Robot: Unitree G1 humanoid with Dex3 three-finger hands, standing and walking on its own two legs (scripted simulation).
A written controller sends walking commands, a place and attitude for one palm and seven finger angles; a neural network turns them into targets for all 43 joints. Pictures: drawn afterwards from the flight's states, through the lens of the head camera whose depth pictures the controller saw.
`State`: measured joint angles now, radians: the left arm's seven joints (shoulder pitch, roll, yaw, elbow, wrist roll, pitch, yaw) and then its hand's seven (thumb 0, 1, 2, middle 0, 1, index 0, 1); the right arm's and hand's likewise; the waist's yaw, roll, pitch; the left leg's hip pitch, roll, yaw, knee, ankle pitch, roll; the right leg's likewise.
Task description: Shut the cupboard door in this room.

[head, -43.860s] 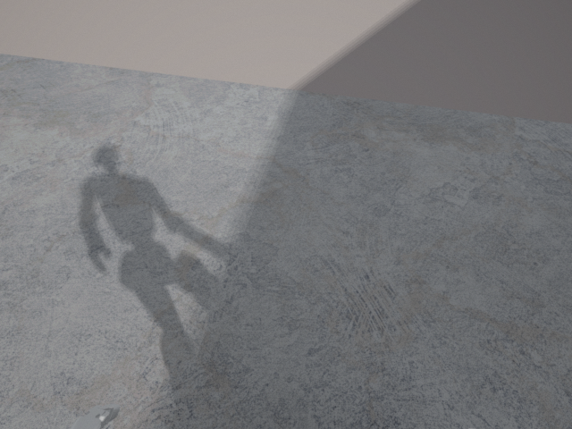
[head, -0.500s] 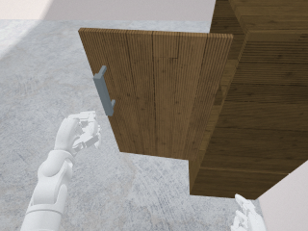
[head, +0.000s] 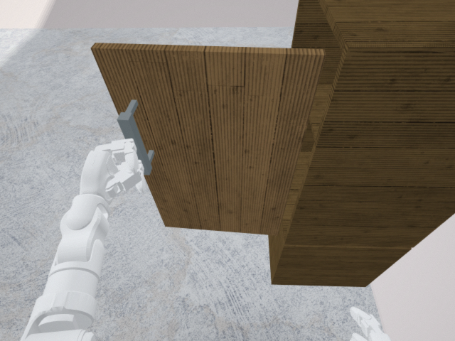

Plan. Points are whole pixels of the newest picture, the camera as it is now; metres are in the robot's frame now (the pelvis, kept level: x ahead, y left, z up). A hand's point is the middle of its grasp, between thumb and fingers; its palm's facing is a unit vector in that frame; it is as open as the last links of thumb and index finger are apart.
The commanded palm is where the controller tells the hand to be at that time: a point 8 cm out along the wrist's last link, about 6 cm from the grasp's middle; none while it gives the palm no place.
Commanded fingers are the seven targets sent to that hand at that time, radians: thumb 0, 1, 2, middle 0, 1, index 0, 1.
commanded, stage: bring the fist close to the handle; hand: left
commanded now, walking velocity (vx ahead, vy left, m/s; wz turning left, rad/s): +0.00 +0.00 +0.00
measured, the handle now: (139, 139) +0.46 +0.18 +0.10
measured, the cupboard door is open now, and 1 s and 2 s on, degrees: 86 77 63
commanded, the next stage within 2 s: push the door shut along its arc in 0.20 s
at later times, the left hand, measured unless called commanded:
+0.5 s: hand (137, 170) +0.39 +0.17 +0.10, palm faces -0.10 -0.99 -0.04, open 3.1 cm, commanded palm +0.37 +0.22 +0.10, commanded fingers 0.00 0.90 0.90 -1.30 -1.50 -1.30 -1.50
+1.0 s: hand (148, 151) +0.43 +0.16 +0.10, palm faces -0.21 -0.98 -0.03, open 3.7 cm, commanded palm +0.43 +0.19 +0.10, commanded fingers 0.00 0.90 0.90 -1.30 -1.50 -1.30 -1.50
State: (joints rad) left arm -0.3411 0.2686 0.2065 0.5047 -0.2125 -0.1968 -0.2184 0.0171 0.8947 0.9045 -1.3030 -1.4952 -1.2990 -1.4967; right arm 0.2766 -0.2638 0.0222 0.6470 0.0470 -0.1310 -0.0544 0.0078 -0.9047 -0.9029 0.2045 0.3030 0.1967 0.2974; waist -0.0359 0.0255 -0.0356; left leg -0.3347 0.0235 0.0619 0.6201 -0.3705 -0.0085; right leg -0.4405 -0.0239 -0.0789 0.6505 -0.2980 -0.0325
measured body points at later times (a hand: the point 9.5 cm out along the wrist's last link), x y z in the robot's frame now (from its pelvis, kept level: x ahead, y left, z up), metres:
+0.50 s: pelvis -0.01 +0.01 +0.00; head +0.03 +0.00 +0.45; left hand +0.39 +0.23 +0.10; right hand +0.12 -0.24 -0.11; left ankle -0.03 +0.12 -0.72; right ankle +0.02 -0.10 -0.72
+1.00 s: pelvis -0.02 +0.02 -0.01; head +0.05 +0.01 +0.44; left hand +0.44 +0.21 +0.10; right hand +0.05 -0.25 -0.13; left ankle -0.03 +0.12 -0.72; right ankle +0.02 -0.10 -0.72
